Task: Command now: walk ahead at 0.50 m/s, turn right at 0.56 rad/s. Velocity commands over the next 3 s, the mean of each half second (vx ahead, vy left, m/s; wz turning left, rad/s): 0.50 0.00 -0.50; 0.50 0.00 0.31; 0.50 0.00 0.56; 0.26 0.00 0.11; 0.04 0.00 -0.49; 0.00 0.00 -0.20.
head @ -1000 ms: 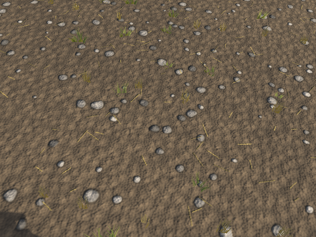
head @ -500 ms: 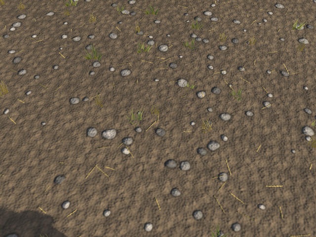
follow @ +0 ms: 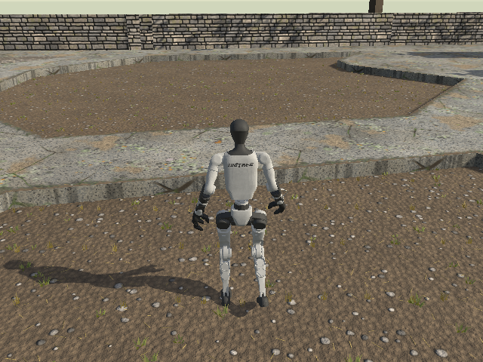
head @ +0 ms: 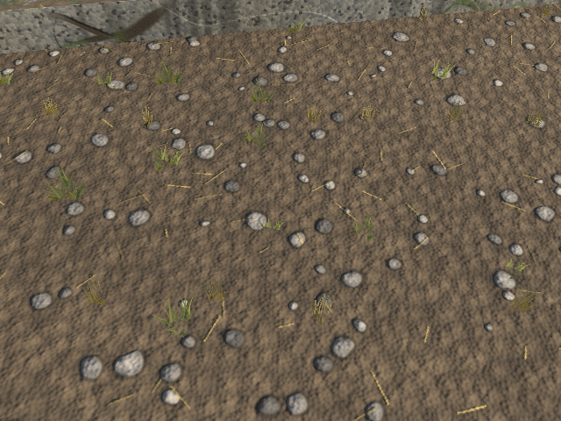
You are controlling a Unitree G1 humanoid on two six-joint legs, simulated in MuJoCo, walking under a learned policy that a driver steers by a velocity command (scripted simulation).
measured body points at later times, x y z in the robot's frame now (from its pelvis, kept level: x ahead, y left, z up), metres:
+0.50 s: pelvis +0.26 -0.07 -0.01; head +0.30 -0.09 +0.44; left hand +0.52 +0.13 -0.09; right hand +0.24 -0.36 -0.13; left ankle +0.15 +0.11 -0.64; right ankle +0.31 -0.16 -0.73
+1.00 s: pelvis +0.55 -0.08 -0.02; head +0.60 -0.07 +0.43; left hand +0.62 +0.21 -0.14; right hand +0.73 -0.34 -0.11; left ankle +0.65 -0.01 -0.74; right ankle +0.34 -0.18 -0.67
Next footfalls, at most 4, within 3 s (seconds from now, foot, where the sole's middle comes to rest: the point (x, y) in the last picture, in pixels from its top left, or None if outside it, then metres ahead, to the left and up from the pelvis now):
0.40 right None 0.35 -0.17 -0.77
0.94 left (295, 334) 0.69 -0.01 -0.77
1.42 right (359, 245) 0.98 -0.19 -0.77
1.84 left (256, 214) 1.09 0.11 -0.77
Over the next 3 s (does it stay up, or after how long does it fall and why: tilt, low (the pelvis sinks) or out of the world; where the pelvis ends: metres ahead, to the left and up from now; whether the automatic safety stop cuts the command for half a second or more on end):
stays up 1.04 -0.04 0.00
